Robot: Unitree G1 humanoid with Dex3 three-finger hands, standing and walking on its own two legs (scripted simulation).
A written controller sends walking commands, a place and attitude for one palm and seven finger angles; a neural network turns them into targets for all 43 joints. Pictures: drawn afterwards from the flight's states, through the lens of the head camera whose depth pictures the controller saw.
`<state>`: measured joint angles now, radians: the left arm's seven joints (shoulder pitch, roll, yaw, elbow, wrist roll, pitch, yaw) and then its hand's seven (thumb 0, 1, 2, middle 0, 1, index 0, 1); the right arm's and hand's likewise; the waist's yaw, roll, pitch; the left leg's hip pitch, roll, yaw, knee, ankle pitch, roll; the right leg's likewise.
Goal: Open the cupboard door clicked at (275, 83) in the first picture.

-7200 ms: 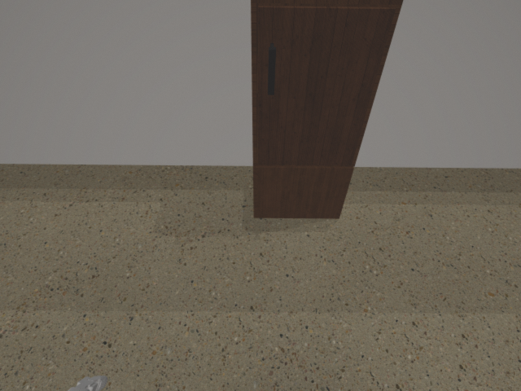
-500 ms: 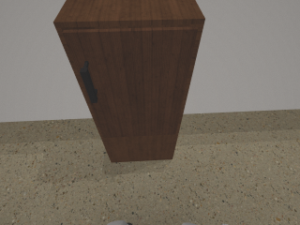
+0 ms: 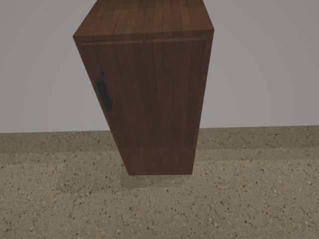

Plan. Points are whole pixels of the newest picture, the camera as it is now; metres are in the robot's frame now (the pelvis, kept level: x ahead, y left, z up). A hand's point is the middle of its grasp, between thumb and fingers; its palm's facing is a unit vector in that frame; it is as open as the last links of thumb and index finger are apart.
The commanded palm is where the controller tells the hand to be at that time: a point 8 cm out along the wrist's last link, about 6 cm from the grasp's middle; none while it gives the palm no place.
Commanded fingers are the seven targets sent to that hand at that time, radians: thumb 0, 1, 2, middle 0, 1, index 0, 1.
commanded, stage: come to a stop and stand still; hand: left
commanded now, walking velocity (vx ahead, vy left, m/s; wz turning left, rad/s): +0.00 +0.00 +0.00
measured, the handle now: (105, 92) +0.58 +0.27 +0.02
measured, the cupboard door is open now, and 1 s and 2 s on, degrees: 0 0 0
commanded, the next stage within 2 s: look again from close up in 0.60 s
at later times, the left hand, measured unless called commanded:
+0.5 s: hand out of the picture +0.01 +0.23 -0.18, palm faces +0.01 -0.98 -0.18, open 7.3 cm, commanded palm none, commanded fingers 0.00 0.90 0.90 -0.20 -0.30 -0.20 -0.30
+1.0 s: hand out of the picture +0.04 +0.25 -0.18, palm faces +0.01 -0.97 -0.25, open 7.4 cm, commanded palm none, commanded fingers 0.00 0.90 0.90 -0.20 -0.30 -0.20 -0.30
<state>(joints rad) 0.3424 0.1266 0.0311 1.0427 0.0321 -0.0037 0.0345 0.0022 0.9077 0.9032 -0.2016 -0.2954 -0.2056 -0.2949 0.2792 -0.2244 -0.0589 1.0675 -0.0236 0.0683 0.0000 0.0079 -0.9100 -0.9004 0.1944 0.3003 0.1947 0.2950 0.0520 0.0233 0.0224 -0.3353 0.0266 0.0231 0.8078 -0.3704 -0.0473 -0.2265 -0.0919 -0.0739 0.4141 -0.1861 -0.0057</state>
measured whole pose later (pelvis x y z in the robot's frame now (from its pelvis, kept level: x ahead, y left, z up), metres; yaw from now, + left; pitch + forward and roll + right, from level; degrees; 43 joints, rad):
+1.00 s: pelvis -0.01 +0.06 -0.02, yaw -1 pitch -3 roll +0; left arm 0.28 0.20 0.01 1.00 0.02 0.01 0.04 0.00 0.91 0.90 -0.20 -0.29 -0.20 -0.29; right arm 0.28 -0.20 -0.02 1.02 -0.02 -0.01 -0.04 0.01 -0.91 -0.90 0.20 0.30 0.20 0.30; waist -0.01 0.01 -0.01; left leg -0.19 0.01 0.06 0.58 -0.33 0.02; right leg -0.22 -0.05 -0.06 0.56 -0.29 0.02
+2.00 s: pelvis -0.03 +0.08 -0.02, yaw +6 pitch -1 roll -1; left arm 0.47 0.09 0.02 1.09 0.03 -0.01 0.01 0.00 0.91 0.90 -0.20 -0.29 -0.20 -0.29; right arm 0.26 -0.16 -0.05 1.01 -0.03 -0.04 -0.01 0.01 -0.92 -0.90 0.20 0.30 0.20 0.30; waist 0.02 -0.01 -0.02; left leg -0.31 0.06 0.11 0.59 -0.26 0.02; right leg -0.23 -0.06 -0.12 0.67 -0.42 0.00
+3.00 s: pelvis +0.04 +0.07 -0.01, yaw +2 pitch -1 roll -1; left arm 0.29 0.16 0.03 1.05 0.02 0.06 0.03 0.00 0.91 0.90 -0.20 -0.29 -0.20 -0.29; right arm 0.16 -0.15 -0.03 1.02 -0.03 0.01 -0.03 0.00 -0.93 -0.90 0.20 0.30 0.20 0.30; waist 0.00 0.00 0.02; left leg -0.27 0.00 0.17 0.40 -0.14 0.09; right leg -0.21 -0.05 -0.02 0.70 -0.46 0.03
